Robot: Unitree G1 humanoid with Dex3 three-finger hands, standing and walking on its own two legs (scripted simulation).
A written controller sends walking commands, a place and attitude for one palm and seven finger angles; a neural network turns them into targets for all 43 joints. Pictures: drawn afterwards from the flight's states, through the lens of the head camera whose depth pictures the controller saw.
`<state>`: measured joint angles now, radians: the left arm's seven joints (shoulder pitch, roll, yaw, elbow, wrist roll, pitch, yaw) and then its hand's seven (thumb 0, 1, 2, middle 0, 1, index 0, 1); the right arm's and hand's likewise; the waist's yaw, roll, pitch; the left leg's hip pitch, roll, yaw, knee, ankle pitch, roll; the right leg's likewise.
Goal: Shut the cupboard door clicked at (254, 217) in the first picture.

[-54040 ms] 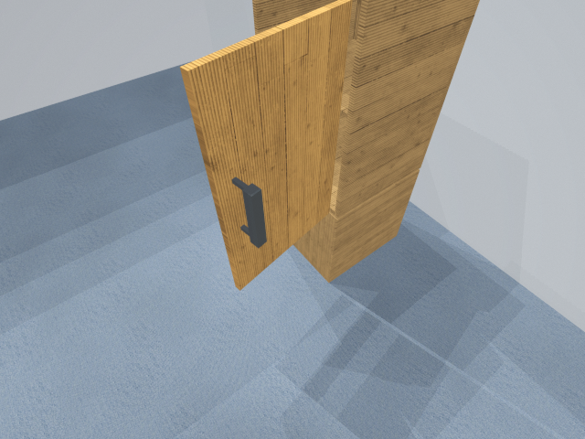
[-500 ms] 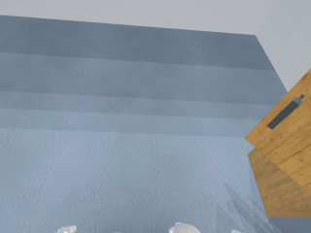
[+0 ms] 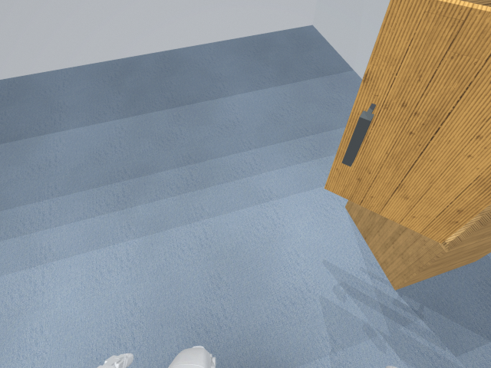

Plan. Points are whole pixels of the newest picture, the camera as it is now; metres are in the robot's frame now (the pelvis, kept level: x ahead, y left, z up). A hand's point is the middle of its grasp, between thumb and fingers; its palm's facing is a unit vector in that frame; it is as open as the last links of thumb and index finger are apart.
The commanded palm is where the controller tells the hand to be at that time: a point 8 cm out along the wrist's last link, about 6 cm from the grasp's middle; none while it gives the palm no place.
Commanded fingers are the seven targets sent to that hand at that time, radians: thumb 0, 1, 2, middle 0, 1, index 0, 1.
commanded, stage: turn to face it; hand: left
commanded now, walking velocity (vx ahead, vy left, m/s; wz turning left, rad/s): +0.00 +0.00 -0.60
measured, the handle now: (359, 135) +0.63 -0.24 -0.05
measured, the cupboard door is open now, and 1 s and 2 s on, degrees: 40 40 40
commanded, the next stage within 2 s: take the last steps up to it in 0.76 s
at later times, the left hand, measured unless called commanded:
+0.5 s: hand (170, 340) +0.18 +0.16 -0.16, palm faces -0.28 -0.92 -0.29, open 7.4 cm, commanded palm none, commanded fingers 0.00 0.90 0.90 -0.20 -0.30 -0.20 -0.30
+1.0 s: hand (198, 325) +0.21 +0.11 -0.16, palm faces -0.43 -0.88 -0.20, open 7.4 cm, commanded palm none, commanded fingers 0.00 0.90 0.90 -0.20 -0.30 -0.20 -0.30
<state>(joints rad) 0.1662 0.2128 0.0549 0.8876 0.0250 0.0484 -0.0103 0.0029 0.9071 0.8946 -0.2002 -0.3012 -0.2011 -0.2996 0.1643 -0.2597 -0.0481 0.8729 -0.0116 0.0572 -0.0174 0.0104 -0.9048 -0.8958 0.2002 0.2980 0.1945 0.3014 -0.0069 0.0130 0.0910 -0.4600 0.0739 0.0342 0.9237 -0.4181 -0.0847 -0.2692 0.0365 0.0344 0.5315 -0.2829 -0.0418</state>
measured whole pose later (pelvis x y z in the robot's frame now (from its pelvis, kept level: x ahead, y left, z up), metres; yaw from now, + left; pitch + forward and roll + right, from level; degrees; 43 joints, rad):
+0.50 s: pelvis +0.02 -0.02 -0.01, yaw -17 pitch +1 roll +0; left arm 0.15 0.24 0.06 0.89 0.02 0.03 -0.02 0.00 0.91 0.89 -0.20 -0.30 -0.20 -0.30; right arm 0.19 -0.28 -0.05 0.90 -0.01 0.07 -0.02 0.01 -0.90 -0.90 0.20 0.30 0.20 0.30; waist -0.01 0.06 0.09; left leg -0.39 0.13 0.07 0.95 -0.53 -0.07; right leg -0.31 0.01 -0.06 0.64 -0.35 -0.03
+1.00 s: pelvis +0.05 -0.03 +0.00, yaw -27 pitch +1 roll -1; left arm 0.17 0.22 0.06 0.96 0.02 0.07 -0.03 0.00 0.91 0.89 -0.20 -0.30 -0.20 -0.30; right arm 0.25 -0.18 -0.01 0.95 -0.04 0.02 -0.03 0.01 -0.90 -0.90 0.20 0.30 0.20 0.30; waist -0.02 0.01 0.06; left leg -0.25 0.10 0.11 0.50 -0.28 -0.02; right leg -0.34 0.01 -0.04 0.81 -0.49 0.01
